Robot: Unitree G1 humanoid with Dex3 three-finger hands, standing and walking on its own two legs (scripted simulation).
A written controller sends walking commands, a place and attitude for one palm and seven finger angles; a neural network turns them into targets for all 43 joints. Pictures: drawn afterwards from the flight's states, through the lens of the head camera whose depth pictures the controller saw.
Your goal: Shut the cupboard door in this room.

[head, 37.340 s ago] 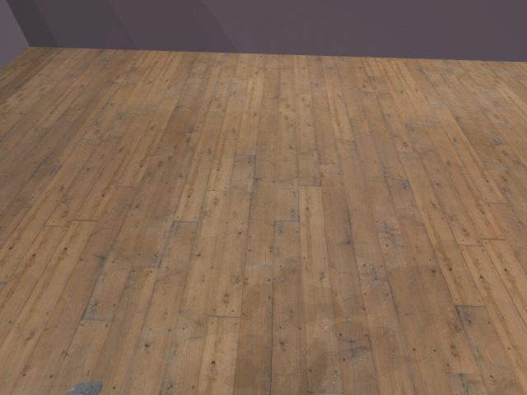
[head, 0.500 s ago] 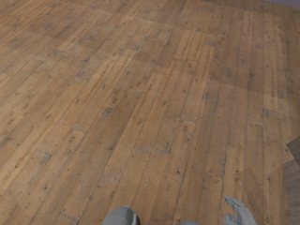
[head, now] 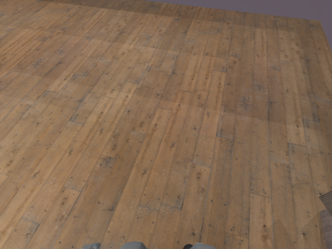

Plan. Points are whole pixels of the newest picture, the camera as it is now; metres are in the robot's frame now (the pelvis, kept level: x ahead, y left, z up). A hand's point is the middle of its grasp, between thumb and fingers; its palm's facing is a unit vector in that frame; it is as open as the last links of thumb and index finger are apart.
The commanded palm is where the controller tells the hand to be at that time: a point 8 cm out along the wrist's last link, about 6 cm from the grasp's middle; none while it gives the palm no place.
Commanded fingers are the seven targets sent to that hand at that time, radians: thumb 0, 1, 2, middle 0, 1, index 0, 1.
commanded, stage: turn to face it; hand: left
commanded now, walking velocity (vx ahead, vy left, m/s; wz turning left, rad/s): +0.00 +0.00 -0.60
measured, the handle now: out of the picture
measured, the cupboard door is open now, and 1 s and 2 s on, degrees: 29 29 29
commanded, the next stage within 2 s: none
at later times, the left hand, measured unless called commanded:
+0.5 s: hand (97, 218) +0.21 +0.21 -0.15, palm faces -0.25 -0.94 -0.22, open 7.4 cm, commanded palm none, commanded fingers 0.00 0.90 0.90 -0.20 -0.30 -0.20 -0.30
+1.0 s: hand (123, 195) +0.28 +0.15 -0.17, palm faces -0.52 -0.83 -0.20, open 7.4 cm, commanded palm none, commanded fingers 0.00 0.90 0.90 -0.20 -0.30 -0.20 -0.30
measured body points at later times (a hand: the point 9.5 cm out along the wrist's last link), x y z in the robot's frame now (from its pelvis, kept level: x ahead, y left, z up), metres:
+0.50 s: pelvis +0.06 +0.03 +0.01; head +0.10 +0.04 +0.46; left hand +0.23 +0.26 -0.14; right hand +0.05 -0.22 -0.13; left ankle +0.05 +0.14 -0.73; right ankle +0.03 -0.11 -0.69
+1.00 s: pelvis +0.10 +0.03 +0.00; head +0.15 +0.03 +0.44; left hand +0.31 +0.20 -0.16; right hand +0.03 -0.23 -0.12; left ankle +0.18 +0.12 -0.73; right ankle +0.02 -0.09 -0.70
